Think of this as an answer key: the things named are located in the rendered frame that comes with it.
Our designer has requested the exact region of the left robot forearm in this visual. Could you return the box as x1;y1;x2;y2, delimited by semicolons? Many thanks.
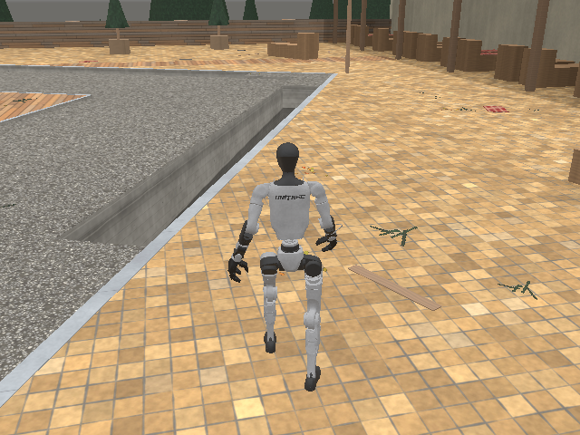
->
231;220;253;262

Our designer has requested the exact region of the robot torso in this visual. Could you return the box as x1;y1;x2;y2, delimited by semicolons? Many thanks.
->
268;177;310;272

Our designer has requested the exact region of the right robot foot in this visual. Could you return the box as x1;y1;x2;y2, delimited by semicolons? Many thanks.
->
304;366;321;392

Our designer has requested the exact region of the robot left upper arm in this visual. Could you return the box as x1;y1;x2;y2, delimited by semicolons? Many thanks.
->
245;183;270;235

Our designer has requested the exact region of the right robot forearm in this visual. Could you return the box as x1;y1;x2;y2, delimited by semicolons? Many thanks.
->
324;215;337;241

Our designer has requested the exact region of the robot right upper arm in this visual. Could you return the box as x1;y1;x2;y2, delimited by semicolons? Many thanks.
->
307;181;334;229

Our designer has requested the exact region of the robot right hand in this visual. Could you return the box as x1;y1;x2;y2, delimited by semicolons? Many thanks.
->
316;235;337;252

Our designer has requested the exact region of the robot left hand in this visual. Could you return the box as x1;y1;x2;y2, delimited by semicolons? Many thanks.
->
228;258;248;283

